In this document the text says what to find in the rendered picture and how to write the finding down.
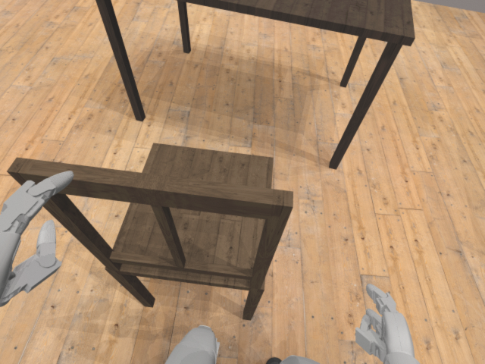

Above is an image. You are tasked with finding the chair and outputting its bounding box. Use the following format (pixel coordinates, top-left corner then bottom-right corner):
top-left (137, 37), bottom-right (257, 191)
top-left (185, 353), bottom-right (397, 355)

top-left (7, 143), bottom-right (293, 321)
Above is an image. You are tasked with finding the left robot hand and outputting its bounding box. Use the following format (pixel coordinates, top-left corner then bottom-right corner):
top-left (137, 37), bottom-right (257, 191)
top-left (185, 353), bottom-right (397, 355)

top-left (0, 171), bottom-right (74, 307)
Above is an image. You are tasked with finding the table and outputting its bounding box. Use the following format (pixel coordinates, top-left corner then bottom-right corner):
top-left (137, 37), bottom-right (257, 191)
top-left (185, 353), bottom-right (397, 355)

top-left (96, 0), bottom-right (415, 169)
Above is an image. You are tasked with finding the right robot hand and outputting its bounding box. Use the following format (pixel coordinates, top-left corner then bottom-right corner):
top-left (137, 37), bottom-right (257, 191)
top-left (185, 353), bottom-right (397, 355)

top-left (355, 284), bottom-right (415, 362)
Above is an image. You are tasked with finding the left robot thigh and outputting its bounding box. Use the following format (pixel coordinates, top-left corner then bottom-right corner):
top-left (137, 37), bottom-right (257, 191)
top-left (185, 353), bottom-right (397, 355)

top-left (165, 328), bottom-right (220, 364)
